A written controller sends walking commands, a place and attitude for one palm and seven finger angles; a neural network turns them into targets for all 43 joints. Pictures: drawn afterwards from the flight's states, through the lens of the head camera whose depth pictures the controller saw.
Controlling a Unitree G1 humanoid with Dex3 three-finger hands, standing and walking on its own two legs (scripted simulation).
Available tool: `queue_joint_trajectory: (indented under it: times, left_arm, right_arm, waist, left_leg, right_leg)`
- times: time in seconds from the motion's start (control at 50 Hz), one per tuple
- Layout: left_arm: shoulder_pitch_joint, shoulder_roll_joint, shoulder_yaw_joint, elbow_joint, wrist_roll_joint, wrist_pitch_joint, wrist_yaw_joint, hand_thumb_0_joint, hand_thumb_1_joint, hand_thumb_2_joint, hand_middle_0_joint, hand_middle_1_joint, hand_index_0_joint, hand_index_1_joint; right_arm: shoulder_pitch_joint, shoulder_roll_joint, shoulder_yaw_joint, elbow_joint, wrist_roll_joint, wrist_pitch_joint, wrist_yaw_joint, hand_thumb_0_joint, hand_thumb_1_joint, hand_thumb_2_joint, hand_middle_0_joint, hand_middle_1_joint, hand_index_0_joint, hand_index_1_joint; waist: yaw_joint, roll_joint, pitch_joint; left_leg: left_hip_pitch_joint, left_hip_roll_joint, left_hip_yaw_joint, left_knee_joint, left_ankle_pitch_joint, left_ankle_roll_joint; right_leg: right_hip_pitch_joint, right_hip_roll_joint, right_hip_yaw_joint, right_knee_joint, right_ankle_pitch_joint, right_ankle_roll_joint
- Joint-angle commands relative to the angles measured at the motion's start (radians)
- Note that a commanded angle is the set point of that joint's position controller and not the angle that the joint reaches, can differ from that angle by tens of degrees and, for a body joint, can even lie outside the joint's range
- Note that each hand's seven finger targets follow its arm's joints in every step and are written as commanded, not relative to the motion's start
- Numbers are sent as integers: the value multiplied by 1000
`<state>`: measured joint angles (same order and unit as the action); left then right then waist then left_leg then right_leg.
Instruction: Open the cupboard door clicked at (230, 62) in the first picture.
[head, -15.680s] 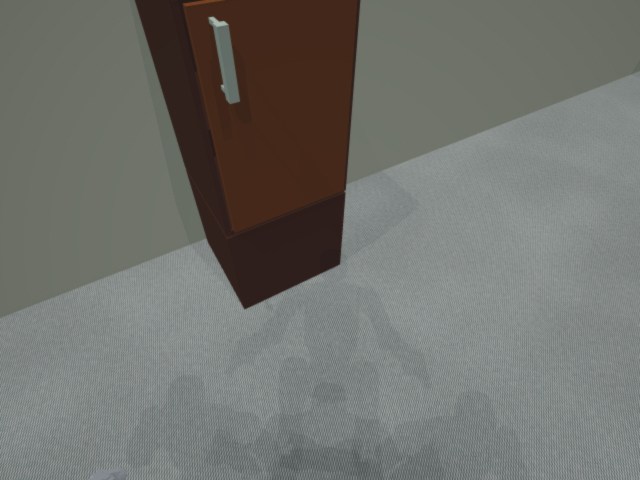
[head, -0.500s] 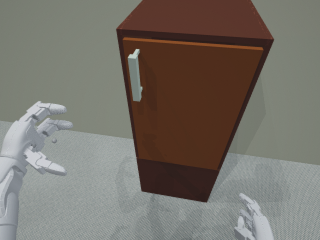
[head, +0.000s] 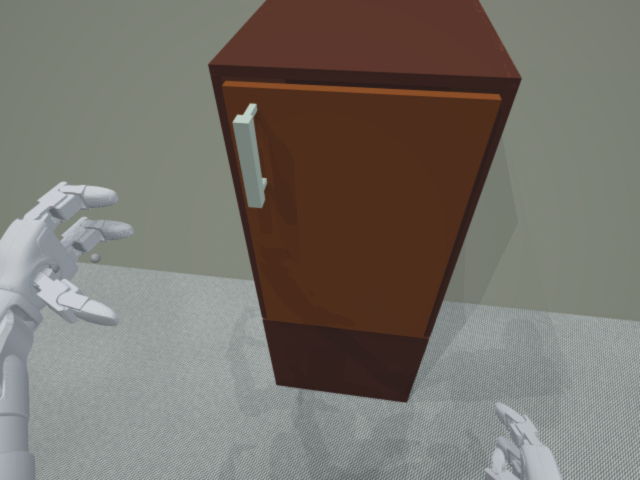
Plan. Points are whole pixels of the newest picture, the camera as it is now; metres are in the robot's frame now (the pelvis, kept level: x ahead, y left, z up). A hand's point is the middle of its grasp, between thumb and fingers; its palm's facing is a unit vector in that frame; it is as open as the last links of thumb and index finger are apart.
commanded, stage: raise the hand with hooked fingers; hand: left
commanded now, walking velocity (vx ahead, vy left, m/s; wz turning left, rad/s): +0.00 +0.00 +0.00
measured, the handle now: (254, 157) +0.53 +0.15 +0.15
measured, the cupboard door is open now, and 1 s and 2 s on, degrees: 0 0 0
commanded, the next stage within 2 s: move the hooked fingers beside the handle in 0.16 s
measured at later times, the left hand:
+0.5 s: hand (112, 246) +0.31 +0.26 +0.17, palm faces +0.02 -1.00 -0.06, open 14.0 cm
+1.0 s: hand (142, 213) +0.37 +0.26 +0.17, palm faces +0.00 -1.00 -0.02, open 14.0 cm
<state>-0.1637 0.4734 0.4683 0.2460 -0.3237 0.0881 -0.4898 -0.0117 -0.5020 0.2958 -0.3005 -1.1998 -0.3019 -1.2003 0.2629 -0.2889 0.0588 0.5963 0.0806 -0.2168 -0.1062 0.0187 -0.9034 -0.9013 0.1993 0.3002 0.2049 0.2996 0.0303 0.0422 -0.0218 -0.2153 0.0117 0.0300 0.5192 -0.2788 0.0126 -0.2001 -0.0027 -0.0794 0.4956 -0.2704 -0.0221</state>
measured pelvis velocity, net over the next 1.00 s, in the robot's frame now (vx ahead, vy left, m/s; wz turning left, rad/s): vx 0.00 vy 0.00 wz -0.01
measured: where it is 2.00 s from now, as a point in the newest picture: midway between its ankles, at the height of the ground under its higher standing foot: outside the picture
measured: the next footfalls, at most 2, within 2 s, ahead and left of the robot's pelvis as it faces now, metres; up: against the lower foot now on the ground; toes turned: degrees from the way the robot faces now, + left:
none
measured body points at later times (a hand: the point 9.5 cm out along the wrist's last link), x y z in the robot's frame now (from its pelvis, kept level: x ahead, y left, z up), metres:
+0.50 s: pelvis +0.00 -0.01 +0.00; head -0.02 -0.02 +0.45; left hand +0.30 +0.32 +0.18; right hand +0.17 -0.24 -0.08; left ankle +0.00 +0.11 -0.74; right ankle +0.00 -0.10 -0.74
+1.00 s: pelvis +0.00 +0.00 +0.00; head +0.00 -0.01 +0.45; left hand +0.36 +0.31 +0.17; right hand +0.13 -0.26 -0.09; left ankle +0.00 +0.11 -0.74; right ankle +0.00 -0.10 -0.74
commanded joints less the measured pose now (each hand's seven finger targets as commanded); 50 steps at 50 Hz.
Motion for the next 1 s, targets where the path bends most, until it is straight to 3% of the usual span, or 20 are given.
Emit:
queue_joint_trajectory:
  times: [0.0,0.06,0.1,0.26,0.3,0.32,0.38,0.4,0.44,0.46,0.5,0.54,0.58,0.66,0.7,0.72,0.74,0.8,0.94,0.98]
  left_arm:
    - [-317,315,91,-197,-23,-71,13,0,-500,300,-300,-1200,-300,-1200]
    - [-328,306,78,-189,-18,-59,6,0,-500,300,-300,-1200,-300,-1200]
    - [-303,311,83,-175,-27,-54,2,0,-500,300,-300,-1200,-300,-1200]
    - [-328,313,88,-153,-32,-57,-4,0,-500,300,-300,-1200,-300,-1200]
    - [-367,320,75,-155,-27,-64,-1,0,-500,300,-300,-1200,-300,-1200]
    - [-414,291,42,-155,-25,-67,-1,0,-500,300,-300,-1200,-300,-1200]
    - [-492,286,12,-100,-9,-78,8,0,-500,300,-300,-1200,-300,-1200]
    - [-509,286,5,-89,-11,-83,10,0,-500,300,-300,-1200,-300,-1200]
    - [-517,302,21,-92,0,-90,17,0,-500,300,-300,-1200,-300,-1200]
    - [-536,277,-5,-86,4,-94,20,0,-500,300,-300,-1200,-300,-1200]
    - [-525,280,-3,-47,5,-92,28,0,-500,300,-300,-1200,-300,-1200]
    - [-527,320,36,21,9,-81,33,0,-500,300,-300,-1200,-300,-1200]
    - [-541,313,28,25,20,-81,38,0,-500,300,-300,-1200,-300,-1200]
    - [-544,340,57,29,24,-93,49,0,-500,300,-300,-1200,-300,-1200]
    - [-558,306,26,26,16,-104,46,0,-500,300,-300,-1200,-300,-1200]
    - [-560,319,39,34,18,-103,46,0,-500,300,-300,-1200,-300,-1200]
    - [-562,338,54,57,21,-102,47,0,-500,300,-300,-1200,-300,-1200]
    - [-610,317,15,78,27,-104,44,0,-500,300,-300,-1200,-300,-1200]
    - [-752,331,-3,137,41,-137,49,0,-500,300,-300,-1200,-300,-1200]
    - [-778,307,-28,175,46,-146,48,0,-500,300,-300,-1200,-300,-1200]
  right_arm:
    - [-118,-109,-39,-161,0,-56,-12,0,-900,-900,200,300,200,300]
    - [-126,-114,-41,-164,5,-57,-14,0,-900,-900,200,300,200,300]
    - [-123,-113,-39,-163,3,-52,-13,0,-900,-900,200,300,200,300]
    - [-130,-114,-39,-163,5,-48,-14,0,-900,-900,200,300,200,300]
    - [-127,-112,-37,-156,4,-43,-16,0,-900,-900,200,300,200,300]
    - [-134,-110,-36,-156,7,-44,-18,0,-900,-900,200,300,200,300]
    - [-119,-114,-36,-140,9,-45,-28,0,-900,-900,200,300,200,300]
    - [-117,-115,-35,-139,6,-42,-28,0,-900,-900,200,300,200,300]
    - [-121,-115,-37,-144,6,-44,-30,0,-900,-900,200,300,200,300]
    - [-121,-112,-35,-141,6,-45,-30,0,-900,-900,200,300,200,300]
    - [-109,-115,-35,-138,4,-40,-26,0,-900,-900,200,300,200,300]
    - [-102,-125,-38,-131,4,-33,-25,0,-900,-900,200,300,200,300]
    - [-106,-122,-37,-141,5,-29,-22,0,-900,-900,200,300,200,300]
    - [-91,-122,-42,-147,4,-22,-15,0,-900,-900,200,300,200,300]
    - [-83,-120,-42,-149,2,-18,-11,0,-900,-900,200,300,200,300]
    - [-81,-126,-47,-147,4,-17,-12,0,-900,-900,200,300,200,300]
    - [-73,-127,-48,-140,4,-13,-12,0,-900,-900,200,300,200,300]
    - [-61,-133,-49,-133,5,-4,-14,0,-900,-900,200,300,200,300]
    - [-28,-137,-53,-110,3,5,-20,0,-900,-900,200,300,200,300]
    - [-18,-138,-55,-102,3,7,-20,0,-900,-900,200,300,200,300]
  waist:
    - [-1,51,-162]
    - [-5,68,-166]
    - [1,9,-169]
    - [-6,12,-173]
    - [-9,18,-162]
    - [-23,41,-158]
    - [-39,41,-140]
    - [-34,14,-141]
    - [-26,56,-195]
    - [-30,66,-200]
    - [-25,11,-196]
    - [-22,-26,-186]
    - [-17,27,-197]
    - [-10,27,-238]
    - [-16,-1,-234]
    - [-19,-7,-241]
    - [-21,1,-232]
    - [-34,13,-212]
    - [-58,33,-257]
    - [-67,35,-248]
  left_leg:
    - [92,-14,-45,-74,205,22]
    - [95,-19,-46,-74,200,24]
    - [90,-17,-47,-70,208,26]
    - [83,-21,-45,-63,191,27]
    - [84,-19,-41,-62,188,26]
    - [90,-21,-40,-62,175,27]
    - [87,-20,-51,-68,129,26]
    - [83,-18,-53,-70,131,26]
    - [96,-22,-52,-67,148,26]
    - [105,-22,-51,-67,161,26]
    - [93,-17,-54,-71,171,25]
    - [58,-19,-50,-69,161,27]
    - [60,-19,-45,-70,169,25]
    - [68,-18,-39,-60,220,25]
    - [74,-14,-38,-58,248,27]
    - [71,-15,-35,-55,247,29]
    - [64,-16,-32,-57,232,29]
    - [62,-13,-31,-56,220,27]
    - [77,-14,-39,-44,215,29]
    - [77,-13,-41,-44,209,28]
  right_leg:
    - [10,6,38,-79,218,-4]
    - [2,7,36,-75,219,-2]
    - [20,5,41,-79,231,0]
    - [-2,7,43,-75,220,4]
    - [-1,6,50,-82,212,4]
    - [-19,5,53,-84,205,5]
    - [-52,6,47,-89,140,4]
    - [-38,5,53,-95,140,2]
    - [-18,1,53,-82,160,-1]
    - [-17,1,50,-78,177,-2]
    - [-9,3,45,-79,186,-2]
    - [-9,0,50,-75,189,2]
    - [-9,-4,51,-67,193,-2]
    - [18,-3,51,-55,256,-4]
    - [22,0,49,-53,288,-4]
    - [18,1,52,-49,296,-1]
    - [10,-1,54,-53,283,0]
    - [-15,0,54,-57,258,-3]
    - [-36,4,57,-52,250,-4]
    - [-54,4,54,-51,238,-6]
